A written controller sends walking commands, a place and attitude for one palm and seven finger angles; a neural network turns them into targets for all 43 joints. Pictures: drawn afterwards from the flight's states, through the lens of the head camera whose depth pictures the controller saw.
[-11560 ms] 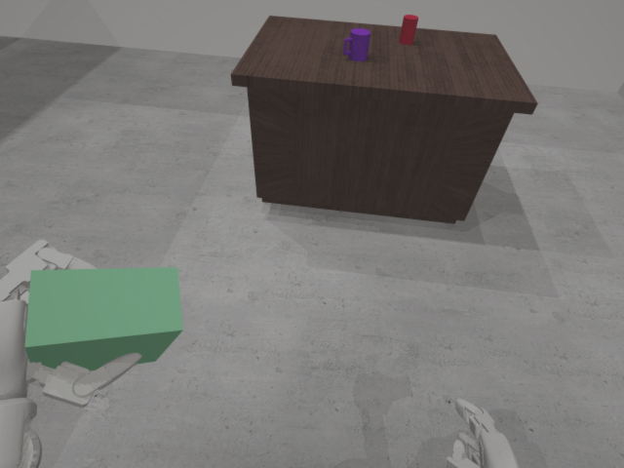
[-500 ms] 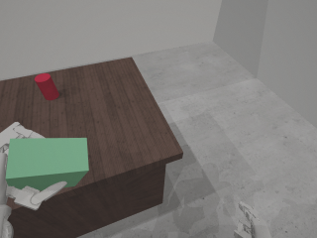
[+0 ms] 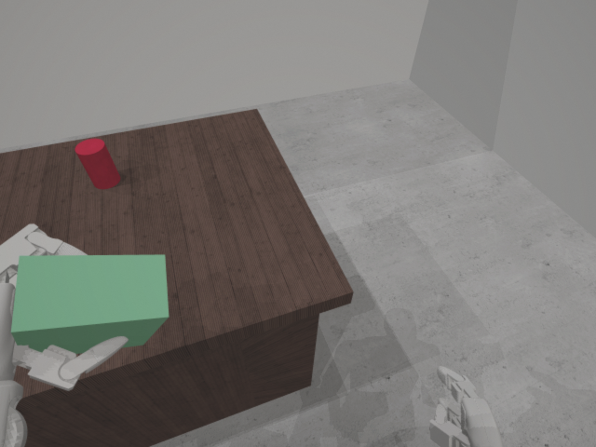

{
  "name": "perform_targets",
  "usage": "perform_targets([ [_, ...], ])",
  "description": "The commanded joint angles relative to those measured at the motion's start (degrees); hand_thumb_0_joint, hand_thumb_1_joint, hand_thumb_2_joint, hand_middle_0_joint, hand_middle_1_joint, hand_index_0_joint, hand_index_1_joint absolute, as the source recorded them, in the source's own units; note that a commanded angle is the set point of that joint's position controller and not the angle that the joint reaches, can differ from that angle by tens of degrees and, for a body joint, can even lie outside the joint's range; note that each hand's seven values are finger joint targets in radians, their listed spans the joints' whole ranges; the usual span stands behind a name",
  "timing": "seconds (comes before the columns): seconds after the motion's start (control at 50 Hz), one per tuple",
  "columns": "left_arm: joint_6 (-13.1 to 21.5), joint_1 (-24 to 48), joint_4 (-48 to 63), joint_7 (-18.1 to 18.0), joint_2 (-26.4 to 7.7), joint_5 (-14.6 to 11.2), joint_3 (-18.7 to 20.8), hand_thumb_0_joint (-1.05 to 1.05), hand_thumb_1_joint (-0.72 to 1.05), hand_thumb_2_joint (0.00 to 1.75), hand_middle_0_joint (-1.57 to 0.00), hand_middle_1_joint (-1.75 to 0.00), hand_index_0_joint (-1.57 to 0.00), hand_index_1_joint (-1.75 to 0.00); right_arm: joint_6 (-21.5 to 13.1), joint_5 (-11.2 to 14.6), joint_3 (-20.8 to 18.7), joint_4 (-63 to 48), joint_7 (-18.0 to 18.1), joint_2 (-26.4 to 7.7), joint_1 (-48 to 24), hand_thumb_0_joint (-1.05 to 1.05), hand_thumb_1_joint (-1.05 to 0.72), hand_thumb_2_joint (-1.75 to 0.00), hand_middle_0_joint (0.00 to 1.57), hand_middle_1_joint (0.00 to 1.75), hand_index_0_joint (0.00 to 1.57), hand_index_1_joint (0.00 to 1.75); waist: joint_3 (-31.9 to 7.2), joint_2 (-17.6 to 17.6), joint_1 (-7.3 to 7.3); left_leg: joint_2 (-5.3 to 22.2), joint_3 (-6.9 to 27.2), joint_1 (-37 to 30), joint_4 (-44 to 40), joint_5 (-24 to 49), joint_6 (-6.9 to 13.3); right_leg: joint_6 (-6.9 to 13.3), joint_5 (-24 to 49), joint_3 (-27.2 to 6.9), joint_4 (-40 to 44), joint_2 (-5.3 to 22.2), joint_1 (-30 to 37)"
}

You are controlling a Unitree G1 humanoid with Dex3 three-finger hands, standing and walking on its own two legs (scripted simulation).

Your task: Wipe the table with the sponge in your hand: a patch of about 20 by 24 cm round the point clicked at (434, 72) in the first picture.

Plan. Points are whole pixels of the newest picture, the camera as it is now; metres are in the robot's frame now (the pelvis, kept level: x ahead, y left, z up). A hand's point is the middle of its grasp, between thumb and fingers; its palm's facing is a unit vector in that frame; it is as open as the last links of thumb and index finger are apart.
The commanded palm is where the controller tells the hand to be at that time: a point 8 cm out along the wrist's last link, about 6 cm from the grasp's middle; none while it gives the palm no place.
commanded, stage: shuffle to correct the standing spot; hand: left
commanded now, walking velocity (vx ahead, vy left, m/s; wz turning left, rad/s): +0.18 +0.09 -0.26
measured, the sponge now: (113, 307) +0.22 +0.21 +0.15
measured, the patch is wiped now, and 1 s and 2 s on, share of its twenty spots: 0.00 0.00 0.00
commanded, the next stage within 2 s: come to a stop and stand still in 1.88 s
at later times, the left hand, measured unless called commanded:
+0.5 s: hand (60, 319) +0.20 +0.24 +0.16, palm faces +0.35 -0.83 -0.43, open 10.3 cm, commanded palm +0.15 +0.28 +0.18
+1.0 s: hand (83, 311) +0.21 +0.23 +0.15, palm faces +0.34 -0.85 -0.41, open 10.3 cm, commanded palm +0.16 +0.27 +0.18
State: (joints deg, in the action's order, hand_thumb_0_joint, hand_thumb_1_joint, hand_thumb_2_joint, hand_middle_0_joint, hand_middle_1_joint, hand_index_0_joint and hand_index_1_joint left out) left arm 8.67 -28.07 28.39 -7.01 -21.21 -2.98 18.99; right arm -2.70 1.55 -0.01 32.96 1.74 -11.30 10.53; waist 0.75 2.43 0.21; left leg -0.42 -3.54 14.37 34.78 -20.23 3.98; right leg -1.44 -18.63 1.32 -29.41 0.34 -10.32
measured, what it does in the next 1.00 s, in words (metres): stands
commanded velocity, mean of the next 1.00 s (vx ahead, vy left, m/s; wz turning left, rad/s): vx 0.18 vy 0.09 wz -0.06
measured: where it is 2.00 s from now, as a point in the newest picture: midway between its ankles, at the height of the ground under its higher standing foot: outside the picture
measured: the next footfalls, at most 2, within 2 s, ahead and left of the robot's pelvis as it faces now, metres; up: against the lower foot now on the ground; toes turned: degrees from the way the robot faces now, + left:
right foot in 1.36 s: +0.09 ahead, -0.12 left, +0.00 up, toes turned -7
left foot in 1.64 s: +0.15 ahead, +0.20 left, +0.00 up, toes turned -4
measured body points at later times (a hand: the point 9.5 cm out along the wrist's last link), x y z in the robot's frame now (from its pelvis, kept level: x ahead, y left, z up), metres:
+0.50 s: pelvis -0.01 +0.00 +0.00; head -0.01 +0.00 +0.45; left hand +0.17 +0.28 +0.19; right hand +0.15 -0.24 -0.09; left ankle -0.02 +0.07 -0.73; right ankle -0.03 -0.14 -0.73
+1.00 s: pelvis +0.00 -0.01 +0.00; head +0.00 -0.01 +0.45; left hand +0.19 +0.27 +0.18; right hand +0.16 -0.25 -0.08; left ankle -0.02 +0.07 -0.73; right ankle -0.03 -0.14 -0.73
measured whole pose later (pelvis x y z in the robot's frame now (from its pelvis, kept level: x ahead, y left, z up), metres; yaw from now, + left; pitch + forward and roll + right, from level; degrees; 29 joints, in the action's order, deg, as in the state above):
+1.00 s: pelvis +0.00 -0.01 +0.00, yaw -1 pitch -1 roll -2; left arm 8.1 -29.5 27.1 -7.3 -21.0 -3.0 19.5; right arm -1.7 1.5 -0.7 33.4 2.1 -12.5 11.7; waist 0.4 2.0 1.3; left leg 0.2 -4.7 14.5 35.6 -20.7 3.7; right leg -1.1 -19.6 0.3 -31.9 -0.1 -11.7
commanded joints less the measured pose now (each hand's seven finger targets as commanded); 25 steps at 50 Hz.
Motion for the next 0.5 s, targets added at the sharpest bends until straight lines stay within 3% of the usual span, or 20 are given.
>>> perform_targets([
  [0.0,3.4,1.9,10.3,-1.4,-9.0,-1.0,7.8,0.0,0.1,1.3,-1.2,-1.6,-1.2,-1.6,-2.2,0.3,-3.2,-8.8,0.6,-7.5,-5.0,0.0,-0.9,-0.9,0.2,0.3,0.2,0.3,-8.1,-1.6,0.51,5.8,6.0,-2.7,-3.9,18.0,0.1,5.5,20.6,-4.6,2.5,3.9,2.3],
  [0.04,3.3,1.9,10.3,-1.4,-8.8,-1.3,7.5,0.0,0.1,1.3,-1.2,-1.6,-1.2,-1.6,-1.7,0.4,-3.1,-8.7,0.7,-7.8,-5.2,0.0,-0.9,-0.9,0.2,0.3,0.2,0.3,-8.1,-0.9,0.74,5.9,5.3,-4.4,-4.3,17.9,-0.1,5.5,21.5,-5.1,1.3,3.9,0.3],
  [0.12,3.3,5.2,12.5,-1.4,-9.6,-1.0,7.2,0.0,0.1,1.3,-1.2,-1.6,-1.2,-1.6,-1.7,0.4,-3.1,-8.8,0.8,-8.1,-5.8,0.0,-0.9,-0.9,0.2,0.3,0.2,0.3,-6.9,3.4,0.82,7.6,8.1,-5.5,-7.6,19.4,0.5,4.2,17.3,-2.2,-0.3,2.3,-1.8],
  [0.16,3.4,5.7,12.9,-1.4,-8.9,-0.7,6.5,0.0,0.1,1.3,-1.2,-1.6,-1.2,-1.6,-2.1,0.3,-3.0,-9.0,0.7,-7.8,-5.7,0.0,-0.9,-0.9,0.2,0.3,0.2,0.3,-6.1,3.7,0.59,8.0,8.3,-4.9,-7.7,19.3,0.9,4.0,15.0,-1.1,1.2,2.0,-1.5],
  [0.24,3.7,4.9,13.2,-1.7,-9.7,-0.7,7.4,0.0,0.1,1.3,-1.2,-1.6,-1.2,-1.6,-2.4,0.4,-3.2,-9.0,0.6,-7.8,-5.5,0.0,-0.9,-0.9,0.2,0.3,0.2,0.3,-5.2,1.3,0.48,6.2,7.2,-1.2,-6.2,15.5,0.4,5.0,17.9,-3.5,2.1,3.7,0.9],
  [0.3,4.1,2.8,13.5,-1.9,-10.0,-0.8,8.5,0.0,0.1,1.3,-1.2,-1.6,-1.2,-1.6,-2.3,0.3,-3.3,-9.1,0.4,-7.8,-5.4,0.0,-0.9,-0.9,0.2,0.3,0.2,0.3,-6.8,2.0,0.49,5.6,7.0,-1.5,-5.4,13.7,0.5,5.5,17.6,-4.4,1.7,4.3,1.2],
  [0.36,4.3,1.7,14.1,-1.8,-9.6,-0.9,8.4,0.0,0.1,1.3,-1.2,-1.6,-1.2,-1.6,-2.2,0.3,-3.3,-9.2,0.4,-8.0,-5.4,0.0,-0.9,-0.9,0.2,0.3,0.2,0.3,-6.6,5.4,0.59,7.2,9.4,-3.5,-8.1,15.0,0.8,4.3,13.7,-1.3,-0.4,2.4,-1.4],
  [0.4,4.2,1.2,12.9,-1.7,-9.2,-0.8,8.3,0.0,0.1,1.3,-1.2,-1.6,-1.2,-1.6,-2.4,0.2,-3.3,-9.0,0.4,-8.0,-5.0,0.0,-0.9,-0.9,0.2,0.3,0.2,0.3,-6.2,5.4,0.54,7.8,10.1,-3.1,-8.5,15.3,1.2,3.8,12.0,0.3,1.4,1.8,-1.2],
  [0.44,4.2,0.9,11.7,-1.6,-9.1,-0.9,8.2,0.0,0.1,1.3,-1.2,-1.6,-1.2,-1.6,-2.4,0.3,-3.3,-8.7,0.5,-7.9,-4.8,0.0,-0.9,-0.9,0.2,0.3,0.2,0.3,-6.2,2.4,0.44,7.7,9.4,-3.1,-7.8,15.1,1.1,3.7,13.1,0.4,2.5,2.0,-0.6],
  [0.48,4.0,1.5,10.2,-1.5,-8.7,-0.8,7.8,0.0,0.1,1.3,-1.2,-1.6,-1.2,-1.6,-2.3,0.4,-3.5,-8.5,0.5,-8.1,-4.6,0.0,-0.9,-0.9,0.2,0.3,0.2,0.3,-6.3,-0.5,0.57,6.4,7.9,-1.1,-6.0,12.9,0.8,4.4,15.4,-1.9,3.2,3.0,1.1],
])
